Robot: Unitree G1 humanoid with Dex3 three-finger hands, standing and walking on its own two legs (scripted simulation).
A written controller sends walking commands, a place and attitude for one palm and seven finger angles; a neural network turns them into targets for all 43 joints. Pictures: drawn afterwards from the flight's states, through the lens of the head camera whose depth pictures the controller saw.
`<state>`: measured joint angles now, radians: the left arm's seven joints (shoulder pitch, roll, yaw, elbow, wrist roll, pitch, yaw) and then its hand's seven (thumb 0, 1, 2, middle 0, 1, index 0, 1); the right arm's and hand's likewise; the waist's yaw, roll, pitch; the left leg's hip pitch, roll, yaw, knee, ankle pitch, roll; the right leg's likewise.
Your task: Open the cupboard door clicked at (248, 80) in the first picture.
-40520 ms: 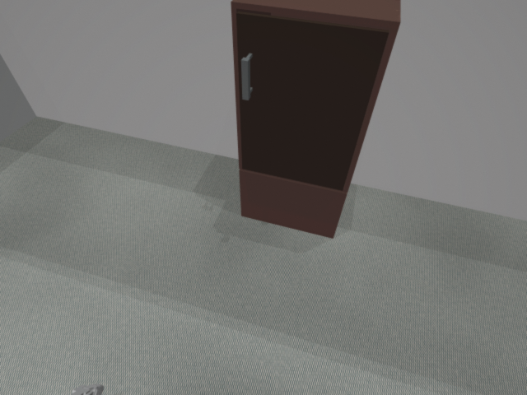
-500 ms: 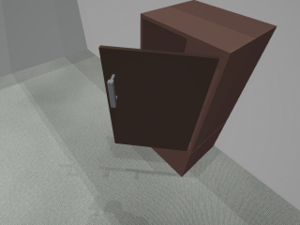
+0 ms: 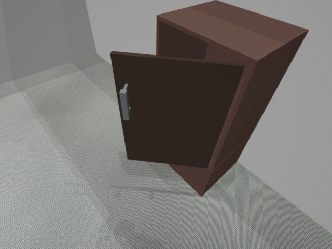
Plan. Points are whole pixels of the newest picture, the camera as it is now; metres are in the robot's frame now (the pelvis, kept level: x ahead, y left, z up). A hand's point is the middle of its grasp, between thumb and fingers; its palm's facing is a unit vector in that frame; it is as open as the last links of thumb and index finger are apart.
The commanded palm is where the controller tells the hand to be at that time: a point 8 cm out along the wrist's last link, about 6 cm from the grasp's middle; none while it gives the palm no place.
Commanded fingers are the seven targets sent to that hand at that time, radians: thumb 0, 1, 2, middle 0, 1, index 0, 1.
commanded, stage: come to a stop and stand still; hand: left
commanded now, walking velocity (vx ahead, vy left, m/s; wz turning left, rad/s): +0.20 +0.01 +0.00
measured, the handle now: (126, 102) +0.59 +0.18 +0.00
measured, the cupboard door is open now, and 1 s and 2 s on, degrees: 42 42 42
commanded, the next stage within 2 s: look again from close up in 1.70 s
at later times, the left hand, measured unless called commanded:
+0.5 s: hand out of the picture +0.03 +0.13 -0.19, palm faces +0.04 -0.99 -0.13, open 7.3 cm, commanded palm none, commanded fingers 0.00 0.90 0.90 -0.20 -0.30 -0.20 -0.30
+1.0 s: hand out of the picture +0.04 +0.18 -0.18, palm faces +0.03 -0.97 -0.23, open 7.3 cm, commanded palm none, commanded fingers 0.00 0.90 0.90 -0.20 -0.30 -0.20 -0.30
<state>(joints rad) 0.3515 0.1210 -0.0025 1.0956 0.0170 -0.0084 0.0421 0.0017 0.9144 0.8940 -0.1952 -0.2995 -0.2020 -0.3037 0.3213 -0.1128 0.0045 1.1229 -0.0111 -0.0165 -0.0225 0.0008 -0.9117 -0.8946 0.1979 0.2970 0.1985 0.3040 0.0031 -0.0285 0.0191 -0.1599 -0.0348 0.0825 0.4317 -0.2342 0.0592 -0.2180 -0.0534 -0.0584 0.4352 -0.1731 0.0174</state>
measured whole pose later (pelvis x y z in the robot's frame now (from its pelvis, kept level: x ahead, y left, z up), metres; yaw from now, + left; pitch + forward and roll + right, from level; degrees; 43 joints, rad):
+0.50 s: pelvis +0.05 -0.01 +0.00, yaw -1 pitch -2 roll +0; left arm 0.34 0.09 0.00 1.11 0.02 -0.01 0.05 0.01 0.92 0.89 -0.20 -0.30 -0.20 -0.30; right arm 0.31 -0.10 0.01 1.15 -0.01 -0.03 -0.05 0.01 -0.92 -0.89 0.20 0.30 0.20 0.30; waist 0.00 -0.02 0.04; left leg -0.11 -0.01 0.08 0.49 -0.34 0.04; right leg -0.19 -0.03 -0.05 0.51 -0.29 0.01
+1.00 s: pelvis +0.02 -0.01 -0.01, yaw +0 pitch -3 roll +0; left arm 0.31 0.18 0.00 1.03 0.02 0.00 0.04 0.00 0.91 0.89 -0.20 -0.30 -0.20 -0.30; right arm 0.26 -0.20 -0.02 1.05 -0.02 -0.01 -0.03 0.00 -0.91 -0.89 0.20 0.30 0.20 0.30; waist -0.01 0.01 0.00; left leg -0.16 -0.01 0.08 0.52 -0.31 0.05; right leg -0.21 -0.03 -0.06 0.52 -0.25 0.01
